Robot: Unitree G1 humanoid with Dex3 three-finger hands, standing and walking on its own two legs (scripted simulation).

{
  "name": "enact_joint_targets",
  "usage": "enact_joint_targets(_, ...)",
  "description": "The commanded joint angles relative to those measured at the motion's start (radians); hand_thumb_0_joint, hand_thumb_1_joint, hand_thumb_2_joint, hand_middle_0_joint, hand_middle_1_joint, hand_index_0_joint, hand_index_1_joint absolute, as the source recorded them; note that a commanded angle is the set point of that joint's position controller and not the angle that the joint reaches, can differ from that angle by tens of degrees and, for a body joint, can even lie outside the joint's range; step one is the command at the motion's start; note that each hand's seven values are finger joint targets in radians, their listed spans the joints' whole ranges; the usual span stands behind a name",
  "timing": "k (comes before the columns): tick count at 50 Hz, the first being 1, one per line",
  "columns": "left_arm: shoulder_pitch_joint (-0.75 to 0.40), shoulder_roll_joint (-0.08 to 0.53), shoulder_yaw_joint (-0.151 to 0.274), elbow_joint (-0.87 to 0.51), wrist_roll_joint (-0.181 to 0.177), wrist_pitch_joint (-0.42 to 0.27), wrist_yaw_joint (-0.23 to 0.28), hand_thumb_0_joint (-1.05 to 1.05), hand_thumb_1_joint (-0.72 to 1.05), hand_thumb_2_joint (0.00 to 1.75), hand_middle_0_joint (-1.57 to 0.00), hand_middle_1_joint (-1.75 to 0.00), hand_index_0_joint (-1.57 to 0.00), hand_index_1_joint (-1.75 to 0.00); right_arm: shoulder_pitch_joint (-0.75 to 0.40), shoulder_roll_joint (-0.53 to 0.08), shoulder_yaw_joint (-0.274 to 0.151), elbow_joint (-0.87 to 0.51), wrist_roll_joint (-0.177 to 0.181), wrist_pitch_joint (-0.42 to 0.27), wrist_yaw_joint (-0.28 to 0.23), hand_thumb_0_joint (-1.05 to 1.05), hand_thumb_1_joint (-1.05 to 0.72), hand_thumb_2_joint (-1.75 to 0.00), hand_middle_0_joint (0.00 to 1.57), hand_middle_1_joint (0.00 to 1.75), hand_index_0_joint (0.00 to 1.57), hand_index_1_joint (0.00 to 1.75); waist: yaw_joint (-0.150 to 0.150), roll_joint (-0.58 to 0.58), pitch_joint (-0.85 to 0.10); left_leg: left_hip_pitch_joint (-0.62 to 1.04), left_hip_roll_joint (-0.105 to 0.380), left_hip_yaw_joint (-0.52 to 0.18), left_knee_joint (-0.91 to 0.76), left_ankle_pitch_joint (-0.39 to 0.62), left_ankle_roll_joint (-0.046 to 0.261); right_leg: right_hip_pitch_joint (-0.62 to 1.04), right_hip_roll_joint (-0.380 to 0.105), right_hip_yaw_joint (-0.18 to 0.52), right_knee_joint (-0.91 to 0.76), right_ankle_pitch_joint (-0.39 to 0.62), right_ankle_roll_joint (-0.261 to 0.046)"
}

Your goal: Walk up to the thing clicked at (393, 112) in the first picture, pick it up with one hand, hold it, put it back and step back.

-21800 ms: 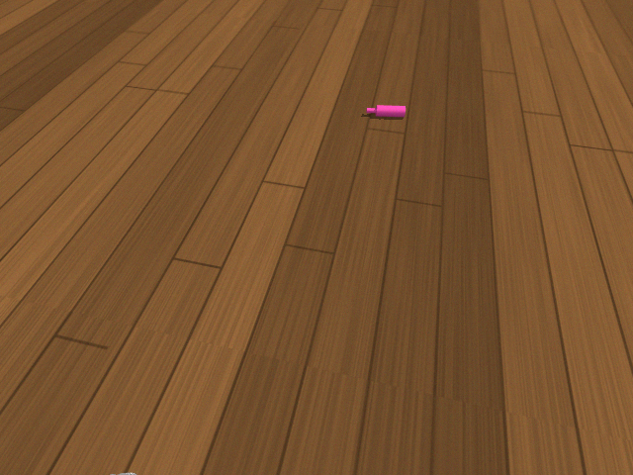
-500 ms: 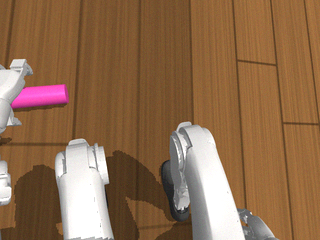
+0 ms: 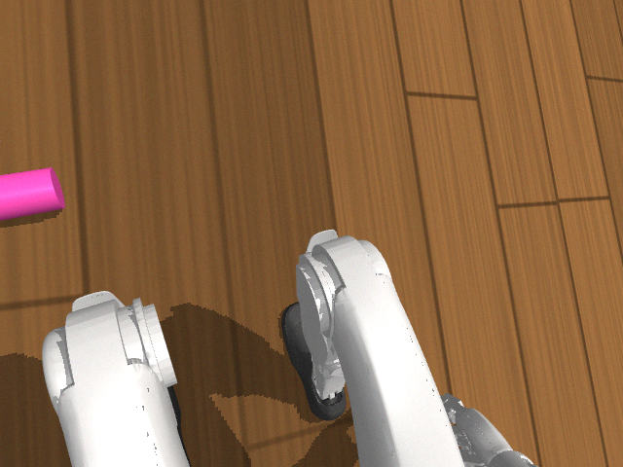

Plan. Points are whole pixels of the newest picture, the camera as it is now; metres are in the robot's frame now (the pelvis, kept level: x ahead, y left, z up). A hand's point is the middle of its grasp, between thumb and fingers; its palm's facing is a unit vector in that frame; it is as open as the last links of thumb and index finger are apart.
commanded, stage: rest palm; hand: left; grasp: from above
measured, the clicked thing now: out of the picture +0.46 +0.32 -0.28
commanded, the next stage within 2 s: close in 0.88 s
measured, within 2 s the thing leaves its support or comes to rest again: neither
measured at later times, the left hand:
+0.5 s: hand out of the picture +0.45 +0.29 -0.24, palm faces -0.46 -0.10 -0.88, open 14.0 cm
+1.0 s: hand out of the picture +0.45 +0.29 -0.26, palm faces -0.46 -0.11 -0.88, open 13.9 cm
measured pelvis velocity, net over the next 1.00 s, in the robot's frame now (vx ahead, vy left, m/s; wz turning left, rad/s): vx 0.00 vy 0.01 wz -0.07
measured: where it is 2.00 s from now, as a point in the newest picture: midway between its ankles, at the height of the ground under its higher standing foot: (246, 413)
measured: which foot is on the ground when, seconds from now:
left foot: down 0.00-1.00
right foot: down 0.00-1.00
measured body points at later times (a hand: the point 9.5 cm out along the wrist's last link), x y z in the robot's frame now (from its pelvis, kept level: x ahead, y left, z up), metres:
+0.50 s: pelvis +0.01 +0.00 -0.01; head +0.27 +0.11 +0.34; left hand +0.47 +0.30 -0.19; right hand +0.06 -0.27 -0.08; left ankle +0.07 +0.13 -0.27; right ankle +0.11 -0.13 -0.27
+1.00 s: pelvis +0.00 +0.01 -0.01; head +0.28 +0.12 +0.33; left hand +0.47 +0.29 -0.21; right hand +0.04 -0.25 -0.07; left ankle +0.07 +0.13 -0.27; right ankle +0.11 -0.13 -0.27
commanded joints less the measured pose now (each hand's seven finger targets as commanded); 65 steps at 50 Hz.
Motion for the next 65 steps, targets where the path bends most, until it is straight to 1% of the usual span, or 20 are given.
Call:
enact_joint_targets(1,-0.267,0.247,0.026,-0.147,-0.028,-0.026,0.041,0.0,-0.51,0.98,-0.06,-1.0,-0.07,-1.0,0.165,-0.295,-0.088,-0.016,-0.009,-0.017,-0.003,0.0,-0.9,-0.9,0.2,0.3,0.2,0.3,-0.011,0.414,-0.691,0.541,0.01,0.102,-0.25,0.149,0.03,0.335,0.022,-0.136,-0.193,0.195,-0.089)
enact_joint_targets(2,-0.258,0.235,0.013,-0.143,-0.022,-0.029,0.04,0.0,-0.51,0.99,-0.06,-1.0,-0.07,-0.99,0.173,-0.293,-0.08,-0.013,-0.017,-0.02,0.003,0.0,-0.9,-0.9,0.2,0.3,0.2,0.3,-0.022,0.432,-0.678,0.538,0.01,0.103,-0.244,0.165,0.03,0.342,0.023,-0.14,-0.187,0.213,-0.087)
enact_joint_targets(3,-0.233,0.266,0.039,-0.142,-0.027,-0.032,0.046,0.0,-0.51,0.97,-0.06,-1.0,-0.07,-0.99,0.181,-0.3,-0.083,-0.004,-0.02,-0.019,0.004,0.0,-0.9,-0.9,0.2,0.3,0.2,0.3,-0.009,0.422,-0.694,0.544,0.013,0.1,-0.241,0.178,0.029,0.361,0.027,-0.141,-0.19,0.224,-0.088)
enact_joint_targets(7,-0.221,0.287,0.059,-0.139,-0.021,-0.04,0.065,0.0,-0.51,0.99,-0.07,-0.98,-0.07,-0.98,0.196,-0.313,-0.072,-0.001,-0.035,-0.025,0.02,0.0,-0.89,-0.9,0.2,0.3,0.2,0.3,-0.023,0.429,-0.652,0.53,0.017,0.096,-0.221,0.209,0.025,0.359,0.028,-0.152,-0.177,0.254,-0.089)
enact_joint_targets(9,-0.221,0.259,0.036,-0.129,-0.018,-0.043,0.07,0.0,-0.51,0.99,-0.07,-0.98,-0.07,-0.98,0.187,-0.309,-0.06,-0.009,-0.042,-0.033,0.028,0.0,-0.89,-0.9,0.2,0.3,0.2,0.3,-0.034,0.433,-0.64,0.551,0.02,0.092,-0.214,0.227,0.023,0.361,0.03,-0.158,-0.171,0.273,-0.085)
enact_joint_targets(12,-0.18,0.3,0.072,-0.114,-0.017,-0.047,0.091,0.0,-0.49,0.99,-0.07,-0.98,-0.07,-0.98,0.193,-0.326,-0.061,-0.003,-0.046,-0.032,0.033,0.0,-0.89,-0.9,0.2,0.3,0.2,0.3,-0.018,0.423,-0.637,0.524,0.019,0.086,-0.217,0.229,0.024,0.385,0.032,-0.162,-0.177,0.279,-0.084)
enact_joint_targets(17,-0.217,0.284,0.043,-0.1,-0.005,-0.044,0.11,0.0,-0.5,1.01,-0.08,-0.98,-0.07,-0.99,0.176,-0.328,-0.057,0.002,-0.059,-0.042,0.047,0.0,-0.89,-0.9,0.2,0.3,0.2,0.3,-0.041,0.437,-0.615,0.528,0.027,0.079,-0.203,0.211,0.024,0.368,0.038,-0.166,-0.17,0.273,-0.083)
enact_joint_targets(18,-0.22,0.251,0.019,-0.096,-0.01,-0.043,0.113,0.0,-0.51,1.01,-0.07,-0.98,-0.07,-0.98,0.166,-0.324,-0.05,-0.004,-0.056,-0.046,0.05,0.0,-0.89,-0.9,0.2,0.3,0.2,0.3,-0.042,0.434,-0.609,0.526,0.023,0.079,-0.21,0.204,0.023,0.362,0.037,-0.168,-0.17,0.265,-0.084)
enact_joint_targets(19,-0.229,0.287,0.042,-0.087,-0.009,-0.043,0.123,0.0,-0.49,1.0,-0.08,-0.99,-0.08,-0.99,0.169,-0.332,-0.05,0.004,-0.061,-0.047,0.052,0.0,-0.89,-0.9,0.2,0.3,0.2,0.3,-0.05,0.432,-0.602,0.517,0.026,0.074,-0.207,0.193,0.025,0.365,0.038,-0.173,-0.169,0.26,-0.082)
enact_joint_targets(20,-0.218,0.296,0.043,-0.105,-0.005,-0.044,0.127,0.0,-0.5,1.0,-0.08,-0.98,-0.07,-0.98,0.165,-0.338,-0.052,-0.001,-0.059,-0.049,0.051,0.0,-0.89,-0.9,0.2,0.3,0.2,0.3,-0.036,0.445,-0.611,0.539,0.027,0.075,-0.213,0.203,0.021,0.366,0.04,-0.171,-0.169,0.263,-0.084)
enact_joint_targets(22,-0.226,0.273,0.025,-0.084,-0.003,-0.04,0.133,0.0,-0.49,1.0,-0.08,-0.98,-0.08,-0.98,0.159,-0.335,-0.049,0.002,-0.063,-0.057,0.057,0.0,-0.89,-0.9,0.2,0.3,0.2,0.3,-0.05,0.442,-0.607,0.539,0.029,0.072,-0.21,0.204,0.02,0.371,0.043,-0.173,-0.167,0.265,-0.084)
enact_joint_targets(23,-0.222,0.298,0.046,-0.072,0.002,-0.036,0.14,0.0,-0.5,1.02,-0.08,-0.99,-0.07,-0.99,0.166,-0.343,-0.048,0.005,-0.065,-0.058,0.058,0.0,-0.9,-0.9,0.2,0.3,0.2,0.3,-0.051,0.438,-0.608,0.542,0.029,0.072,-0.206,0.218,0.02,0.372,0.04,-0.179,-0.162,0.277,-0.081)
enact_joint_targets(24,-0.229,0.266,0.015,-0.063,0.0,-0.034,0.139,0.0,-0.5,0.99,-0.07,-0.99,-0.07,-0.99,0.148,-0.334,-0.042,-0.001,-0.065,-0.063,0.061,0.0,-0.89,-0.9,0.2,0.3,0.2,0.3,-0.054,0.441,-0.596,0.526,0.028,0.074,-0.198,0.199,0.022,0.369,0.043,-0.171,-0.163,0.266,-0.083)
enact_joint_targets(27,-0.244,0.279,0.024,-0.034,-0.005,-0.03,0.148,0.0,-0.49,0.99,-0.07,-0.99,-0.08,-0.99,0.15,-0.349,-0.041,-0.001,-0.067,-0.074,0.068,0.0,-0.9,-0.9,0.2,0.3,0.2,0.3,-0.068,0.439,-0.555,0.515,0.029,0.068,-0.207,0.178,0.021,0.345,0.04,-0.183,-0.164,0.244,-0.081)
enact_joint_targets(30,-0.248,0.299,0.028,-0.028,-0.004,-0.027,0.152,0.0,-0.49,0.99,-0.08,-0.99,-0.08,-0.99,0.135,-0.355,-0.037,0.0,-0.07,-0.081,0.069,0.0,-0.9,-0.9,0.2,0.3,0.2,0.3,-0.064,0.423,-0.553,0.499,0.03,0.064,-0.208,0.149,0.023,0.349,0.044,-0.186,-0.171,0.218,-0.081)
enact_joint_targets(33,-0.249,0.28,0.001,-0.021,-0.011,-0.024,0.152,0.0,-0.49,0.99,-0.08,-1.01,-0.08,-1.0,0.109,-0.36,-0.032,-0.005,-0.066,-0.093,0.071,0.0,-0.9,-0.9,0.2,0.3,0.2,0.3,-0.061,0.428,-0.556,0.511,0.032,0.058,-0.209,0.152,0.021,0.344,0.045,-0.189,-0.167,0.219,-0.082)
enact_joint_targets(40,-0.237,0.316,0.029,-0.016,-0.02,-0.022,0.163,0.0,-0.49,0.98,-0.09,-0.98,-0.09,-0.98,0.124,-0.37,-0.017,-0.009,-0.071,-0.1,0.081,0.0,-0.9,-0.9,0.2,0.3,0.2,0.3,-0.065,0.44,-0.562,0.516,0.034,0.048,-0.209,0.182,0.019,0.38,0.046,-0.194,-0.167,0.25,-0.079)
enact_joint_targets(46,-0.234,0.319,0.02,-0.001,-0.016,-0.025,0.165,0.0,-0.49,0.99,-0.09,-0.98,-0.08,-0.99,0.12,-0.372,-0.007,-0.012,-0.074,-0.108,0.089,0.0,-0.9,-0.9,0.2,0.3,0.2,0.3,-0.079,0.451,-0.542,0.522,0.039,0.04,-0.201,0.187,0.016,0.373,0.046,-0.2,-0.154,0.257,-0.079)
enact_joint_targets(55,-0.239,0.305,-0.008,-0.011,-0.013,-0.025,0.181,0.0,-0.24,0.88,-0.24,-0.96,-0.26,-0.93,0.097,-0.38,0.005,-0.008,-0.085,-0.127,0.107,0.0,-0.89,-0.9,0.2,0.3,0.2,0.3,-0.087,0.478,-0.519,0.54,0.045,0.032,-0.201,0.172,0.009,0.364,0.051,-0.21,-0.153,0.247,-0.078)
enact_joint_targets(65,-0.22,0.31,0.013,0.022,-0.018,-0.001,0.194,0.0,-0.16,0.73,-0.29,-0.87,-0.32,-0.83,0.102,-0.388,0.006,-0.019,-0.08,-0.138,0.123,0.0,-0.89,-0.9,0.2,0.3,0.2,0.3,-0.087,0.456,-0.511,0.532,0.048,0.008,-0.219,0.183,0.007,0.358,0.049,-0.216,-0.155,0.255,-0.078)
